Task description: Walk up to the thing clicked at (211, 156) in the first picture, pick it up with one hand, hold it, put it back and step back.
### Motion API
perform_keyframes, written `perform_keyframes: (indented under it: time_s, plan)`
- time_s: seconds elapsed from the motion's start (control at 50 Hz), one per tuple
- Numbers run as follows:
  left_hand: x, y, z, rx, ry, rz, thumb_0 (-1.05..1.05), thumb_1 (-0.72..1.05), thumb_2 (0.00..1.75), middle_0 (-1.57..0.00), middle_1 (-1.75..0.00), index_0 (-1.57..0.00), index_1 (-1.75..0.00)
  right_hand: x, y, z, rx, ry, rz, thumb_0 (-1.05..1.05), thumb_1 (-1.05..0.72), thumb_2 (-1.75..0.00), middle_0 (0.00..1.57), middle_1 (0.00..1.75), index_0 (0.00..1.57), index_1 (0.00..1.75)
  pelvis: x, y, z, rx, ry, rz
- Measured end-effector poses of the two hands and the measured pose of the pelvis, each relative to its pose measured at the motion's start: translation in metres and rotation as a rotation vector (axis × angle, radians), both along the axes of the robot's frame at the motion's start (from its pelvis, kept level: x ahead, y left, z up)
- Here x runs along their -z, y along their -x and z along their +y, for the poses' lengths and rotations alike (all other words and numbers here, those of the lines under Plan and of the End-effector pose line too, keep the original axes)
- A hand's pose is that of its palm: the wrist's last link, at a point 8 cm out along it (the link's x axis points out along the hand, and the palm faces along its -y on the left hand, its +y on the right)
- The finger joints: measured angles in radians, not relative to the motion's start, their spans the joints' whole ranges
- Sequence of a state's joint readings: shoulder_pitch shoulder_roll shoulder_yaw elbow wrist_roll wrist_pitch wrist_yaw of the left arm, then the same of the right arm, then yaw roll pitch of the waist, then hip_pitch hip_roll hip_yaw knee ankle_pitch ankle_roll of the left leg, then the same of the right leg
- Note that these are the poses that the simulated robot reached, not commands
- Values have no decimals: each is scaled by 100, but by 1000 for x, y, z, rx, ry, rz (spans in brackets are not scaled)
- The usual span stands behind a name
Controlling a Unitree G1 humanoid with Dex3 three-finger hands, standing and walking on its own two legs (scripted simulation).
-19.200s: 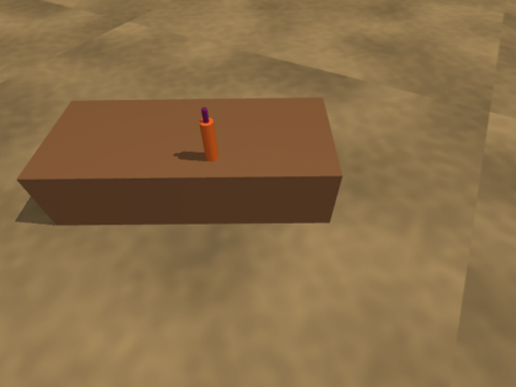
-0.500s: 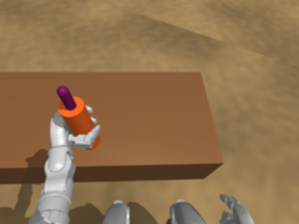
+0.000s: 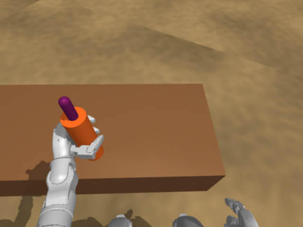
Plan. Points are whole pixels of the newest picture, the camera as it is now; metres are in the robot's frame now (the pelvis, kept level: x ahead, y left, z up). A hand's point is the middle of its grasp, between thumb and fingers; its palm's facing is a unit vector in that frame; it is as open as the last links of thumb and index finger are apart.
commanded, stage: hold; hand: left
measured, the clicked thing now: (82, 131) +0.35 +0.17 +0.06
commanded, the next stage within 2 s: none
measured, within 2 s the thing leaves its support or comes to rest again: neither
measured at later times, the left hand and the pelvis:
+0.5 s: hand (86, 136) +0.34 +0.17 +0.05, palm faces +0.13 -0.99 -0.01, open 7.9 cm; pelvis +0.00 +0.00 +0.01, yaw +0 degrees
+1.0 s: hand (84, 138) +0.33 +0.16 +0.06, palm faces +0.12 -0.99 -0.01, open 7.9 cm; pelvis +0.00 +0.00 +0.02, yaw +0 degrees
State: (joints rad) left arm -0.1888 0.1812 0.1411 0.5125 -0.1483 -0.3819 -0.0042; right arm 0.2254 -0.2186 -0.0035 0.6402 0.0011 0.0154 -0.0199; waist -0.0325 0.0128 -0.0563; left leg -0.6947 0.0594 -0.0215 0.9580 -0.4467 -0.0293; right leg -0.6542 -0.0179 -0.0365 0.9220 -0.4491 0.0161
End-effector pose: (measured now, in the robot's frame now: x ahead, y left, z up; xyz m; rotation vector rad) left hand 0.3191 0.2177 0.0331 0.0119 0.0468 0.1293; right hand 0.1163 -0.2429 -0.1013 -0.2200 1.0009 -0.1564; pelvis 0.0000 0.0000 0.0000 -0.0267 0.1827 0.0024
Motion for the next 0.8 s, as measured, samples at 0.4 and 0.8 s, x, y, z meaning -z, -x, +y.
perform_keyframes:
  time_s: [0.4, 0.8]
  plan:
    - [-15, 6, 1, 4, -1, -9, -1, -21, 120, -82, -118, -85, -118, -11, -5, 2, -3, -11, -23, 1, -93, -90, 20, 29, 20, 30, -10, -2, 0, 2, -5, -43]
    - [-28, 17, 0, 4, -3, -25, -1, -21, 120, -81, -119, -84, -119, -20, -5, 2, -5, -11, -56, 1, -93, -90, 20, 29, 20, 30, -17, 2, -1, 0, -10, -80]
